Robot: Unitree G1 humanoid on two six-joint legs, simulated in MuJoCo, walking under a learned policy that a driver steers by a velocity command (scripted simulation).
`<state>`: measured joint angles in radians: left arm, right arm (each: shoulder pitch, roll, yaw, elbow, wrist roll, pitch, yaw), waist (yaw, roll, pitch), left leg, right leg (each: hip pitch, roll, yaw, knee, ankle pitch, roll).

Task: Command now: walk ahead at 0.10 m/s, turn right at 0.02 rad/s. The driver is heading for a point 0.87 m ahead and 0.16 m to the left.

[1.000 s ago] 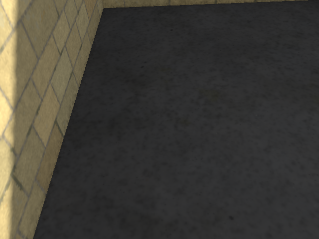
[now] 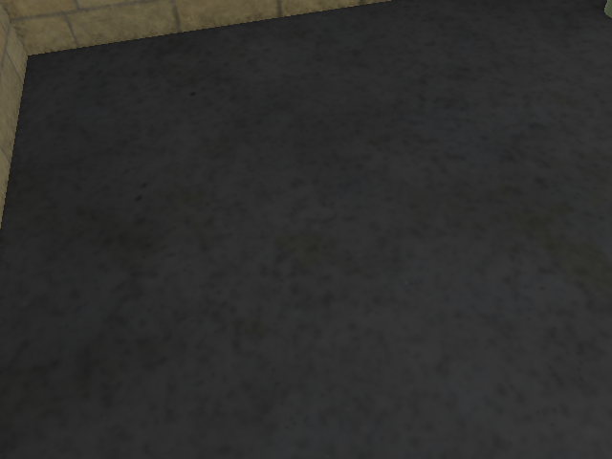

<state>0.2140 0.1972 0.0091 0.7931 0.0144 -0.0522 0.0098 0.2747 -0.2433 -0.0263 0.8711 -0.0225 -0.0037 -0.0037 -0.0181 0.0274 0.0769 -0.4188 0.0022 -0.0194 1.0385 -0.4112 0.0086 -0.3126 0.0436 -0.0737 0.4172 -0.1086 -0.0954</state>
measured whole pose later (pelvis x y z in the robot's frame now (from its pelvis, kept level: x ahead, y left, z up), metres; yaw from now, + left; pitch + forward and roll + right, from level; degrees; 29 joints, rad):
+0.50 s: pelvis +0.06 +0.02 +0.00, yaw +0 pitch -1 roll +0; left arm 0.30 0.19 0.01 1.02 0.01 -0.01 0.02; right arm 0.28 -0.18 0.00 1.04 -0.01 -0.01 -0.03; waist 0.01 0.00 0.01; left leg -0.16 -0.01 0.02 0.44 -0.25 0.02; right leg -0.19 0.04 -0.06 0.42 -0.21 -0.06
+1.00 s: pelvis +0.22 -0.01 +0.00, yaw -1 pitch +1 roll +1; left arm 0.51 0.16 0.02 1.09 0.02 -0.09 0.01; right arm 0.12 -0.22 -0.05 0.97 -0.03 -0.03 0.03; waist 0.04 0.02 0.02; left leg -0.60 0.05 0.06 0.91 -0.18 0.05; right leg 0.08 0.07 -0.04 0.21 -0.30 -0.09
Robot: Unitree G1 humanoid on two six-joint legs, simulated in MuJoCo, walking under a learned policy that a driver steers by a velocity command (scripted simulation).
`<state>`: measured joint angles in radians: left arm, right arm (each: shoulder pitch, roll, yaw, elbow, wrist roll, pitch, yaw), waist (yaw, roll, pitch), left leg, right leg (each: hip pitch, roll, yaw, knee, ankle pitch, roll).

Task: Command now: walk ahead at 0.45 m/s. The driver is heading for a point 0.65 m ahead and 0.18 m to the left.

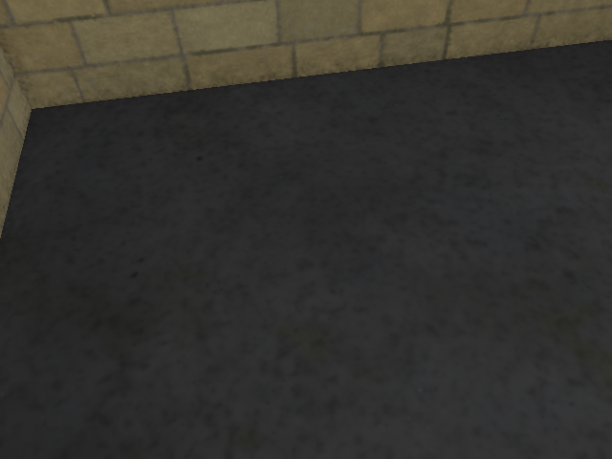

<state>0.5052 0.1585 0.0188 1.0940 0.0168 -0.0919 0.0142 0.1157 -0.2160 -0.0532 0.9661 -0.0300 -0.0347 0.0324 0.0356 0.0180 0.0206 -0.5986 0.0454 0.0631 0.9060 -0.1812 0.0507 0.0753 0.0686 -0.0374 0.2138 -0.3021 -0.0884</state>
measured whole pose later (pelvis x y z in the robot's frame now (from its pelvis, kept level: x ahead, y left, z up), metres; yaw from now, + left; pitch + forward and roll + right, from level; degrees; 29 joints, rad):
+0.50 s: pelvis +0.27 +0.03 +0.00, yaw +9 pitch +0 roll +0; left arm 0.06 0.22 0.04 0.87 0.04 -0.04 -0.01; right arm 0.42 -0.20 -0.06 1.03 -0.01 -0.06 0.00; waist -0.06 -0.02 0.04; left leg -0.08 -0.14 -0.04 0.28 -0.19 0.13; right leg -0.63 -0.11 0.05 0.82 -0.09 0.03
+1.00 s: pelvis +0.55 +0.04 +0.01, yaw +25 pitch +1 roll +0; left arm 0.33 0.23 0.04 0.90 0.02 -0.10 0.00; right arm 0.16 -0.29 -0.08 0.82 -0.03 -0.01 0.03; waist 0.03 0.05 0.06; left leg -0.60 -0.01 -0.04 0.95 -0.23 0.04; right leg -0.14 0.00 -0.12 0.32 -0.20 -0.04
